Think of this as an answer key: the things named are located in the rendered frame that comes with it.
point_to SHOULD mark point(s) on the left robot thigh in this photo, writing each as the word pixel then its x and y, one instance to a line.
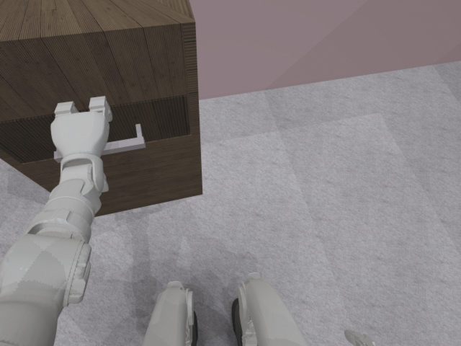
pixel 173 313

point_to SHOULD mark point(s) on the handle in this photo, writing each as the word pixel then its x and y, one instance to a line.
pixel 117 146

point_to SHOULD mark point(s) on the right robot hand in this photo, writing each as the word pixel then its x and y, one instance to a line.
pixel 358 339

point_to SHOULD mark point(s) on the robot left forearm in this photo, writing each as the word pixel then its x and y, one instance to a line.
pixel 72 206

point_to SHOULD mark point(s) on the cabinet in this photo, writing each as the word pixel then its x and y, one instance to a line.
pixel 54 51

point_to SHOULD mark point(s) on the drawer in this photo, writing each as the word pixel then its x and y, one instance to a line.
pixel 29 139

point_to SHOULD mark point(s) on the right robot shin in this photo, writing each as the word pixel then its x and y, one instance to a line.
pixel 249 335

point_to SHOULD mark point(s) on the left robot hand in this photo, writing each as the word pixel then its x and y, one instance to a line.
pixel 82 132

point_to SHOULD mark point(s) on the robot left upper arm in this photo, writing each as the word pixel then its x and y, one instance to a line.
pixel 44 275

